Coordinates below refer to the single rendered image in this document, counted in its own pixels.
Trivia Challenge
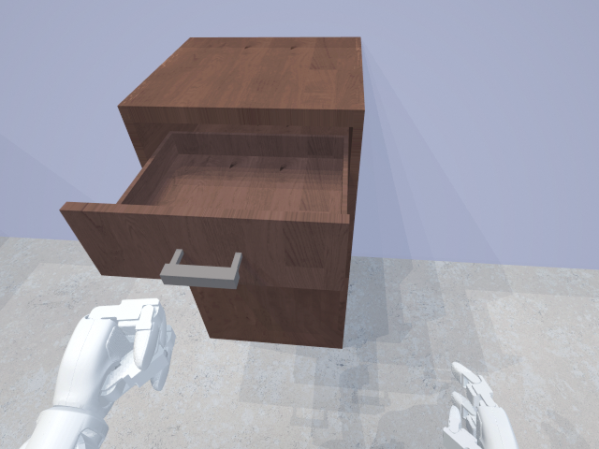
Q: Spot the cabinet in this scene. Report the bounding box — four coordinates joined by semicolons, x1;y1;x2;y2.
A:
117;37;365;349

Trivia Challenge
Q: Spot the left robot forearm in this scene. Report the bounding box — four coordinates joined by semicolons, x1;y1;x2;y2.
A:
20;406;109;449

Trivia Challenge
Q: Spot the handle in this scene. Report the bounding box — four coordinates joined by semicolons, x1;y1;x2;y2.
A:
160;249;242;289

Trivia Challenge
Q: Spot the drawer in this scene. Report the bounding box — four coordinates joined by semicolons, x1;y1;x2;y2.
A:
59;131;349;291

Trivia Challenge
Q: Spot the robot right hand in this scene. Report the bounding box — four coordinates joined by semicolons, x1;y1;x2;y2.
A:
443;362;519;449

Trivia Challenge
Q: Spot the robot left hand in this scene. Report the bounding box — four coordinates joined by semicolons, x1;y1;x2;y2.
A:
52;298;176;418

